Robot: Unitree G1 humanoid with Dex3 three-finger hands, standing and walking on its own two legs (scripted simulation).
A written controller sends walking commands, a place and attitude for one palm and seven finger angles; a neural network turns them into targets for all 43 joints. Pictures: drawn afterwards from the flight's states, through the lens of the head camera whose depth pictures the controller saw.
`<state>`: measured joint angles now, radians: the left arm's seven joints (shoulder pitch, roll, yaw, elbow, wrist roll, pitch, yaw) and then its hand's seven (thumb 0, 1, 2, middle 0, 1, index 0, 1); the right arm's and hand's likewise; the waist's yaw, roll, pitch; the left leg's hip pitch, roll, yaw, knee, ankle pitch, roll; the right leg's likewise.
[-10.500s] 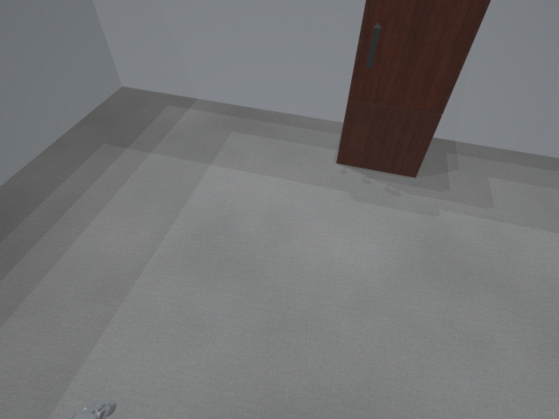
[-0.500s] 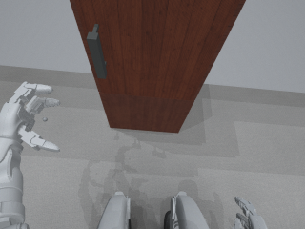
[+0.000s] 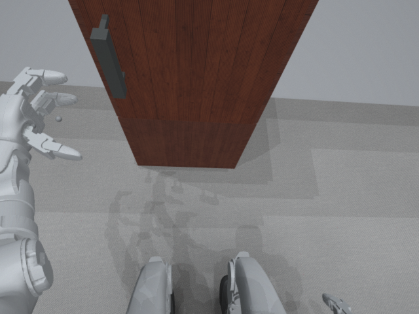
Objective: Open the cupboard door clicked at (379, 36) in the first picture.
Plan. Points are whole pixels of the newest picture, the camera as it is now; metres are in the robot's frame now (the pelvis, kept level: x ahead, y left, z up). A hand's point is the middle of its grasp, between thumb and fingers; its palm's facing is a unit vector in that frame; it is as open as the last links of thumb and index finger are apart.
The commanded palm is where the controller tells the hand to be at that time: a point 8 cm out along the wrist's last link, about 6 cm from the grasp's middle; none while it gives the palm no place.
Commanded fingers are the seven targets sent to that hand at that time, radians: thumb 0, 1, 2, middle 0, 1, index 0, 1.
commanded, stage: move the hooked fingers beside the handle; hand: left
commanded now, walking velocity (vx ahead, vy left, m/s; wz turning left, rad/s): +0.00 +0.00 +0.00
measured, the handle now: (113, 59) +0.59 +0.19 +0.04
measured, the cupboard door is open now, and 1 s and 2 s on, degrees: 0 0 0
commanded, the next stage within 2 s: slide the fingers in behind the handle in 1.46 s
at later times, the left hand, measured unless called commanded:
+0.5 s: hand (73, 78) +0.53 +0.25 +0.05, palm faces -0.01 -1.00 -0.04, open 14.0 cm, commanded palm +0.53 +0.28 +0.04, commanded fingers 0.00 -0.50 0.30 -0.30 -1.20 -0.30 -1.20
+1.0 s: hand (66, 75) +0.54 +0.26 +0.04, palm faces -0.02 -1.00 -0.04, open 14.0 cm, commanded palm +0.53 +0.27 +0.03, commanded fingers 0.00 -0.50 0.30 -0.30 -1.20 -0.30 -1.20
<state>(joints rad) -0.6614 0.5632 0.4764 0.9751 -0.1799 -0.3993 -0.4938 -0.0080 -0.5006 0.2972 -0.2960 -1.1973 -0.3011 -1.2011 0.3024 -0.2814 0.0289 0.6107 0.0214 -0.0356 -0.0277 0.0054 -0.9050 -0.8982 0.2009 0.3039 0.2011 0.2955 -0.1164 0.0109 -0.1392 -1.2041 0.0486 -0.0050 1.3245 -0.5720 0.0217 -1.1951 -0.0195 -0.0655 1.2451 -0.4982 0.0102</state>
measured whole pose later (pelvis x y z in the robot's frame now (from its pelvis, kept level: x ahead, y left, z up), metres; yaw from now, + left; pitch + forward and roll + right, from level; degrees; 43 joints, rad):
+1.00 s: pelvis -0.01 +0.01 -0.02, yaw -2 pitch +31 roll -7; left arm -1.03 0.79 0.50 1.19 -0.04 -0.32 -0.44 -0.01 -0.50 0.30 -0.30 -1.20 -0.30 -1.20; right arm 0.35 -0.27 0.09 0.59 -0.01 0.08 0.00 0.00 -0.91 -0.90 0.20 0.30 0.20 0.30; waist -0.23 0.02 -0.12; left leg -1.37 0.06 -0.04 1.40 -0.58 0.03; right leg -1.33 0.00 -0.10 1.27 -0.48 0.02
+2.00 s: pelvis -0.01 +0.00 -0.01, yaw -1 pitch +29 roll -6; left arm -0.97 0.64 0.47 1.15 -0.06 -0.39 -0.36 -0.01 -0.50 0.30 -0.30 -1.20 -0.30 -1.20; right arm 0.33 -0.26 0.07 0.60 -0.02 0.08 0.01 0.00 -0.91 -0.90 0.20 0.30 0.20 0.30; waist -0.21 0.02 -0.13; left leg -1.33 0.06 -0.03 1.38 -0.57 0.02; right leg -1.30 0.00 -0.08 1.27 -0.48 0.01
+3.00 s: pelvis +0.00 +0.00 -0.01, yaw -1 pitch +30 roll -4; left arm -0.96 0.52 0.41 1.14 -0.05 -0.42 -0.24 -0.01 -0.50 0.30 -0.30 -1.20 -0.30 -1.20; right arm 0.33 -0.25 0.05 0.61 -0.03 0.09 0.03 0.00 -0.91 -0.90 0.20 0.30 0.20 0.30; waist -0.21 0.04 -0.13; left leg -1.30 0.06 -0.02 1.36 -0.58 0.02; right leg -1.29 0.00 -0.07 1.27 -0.50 0.01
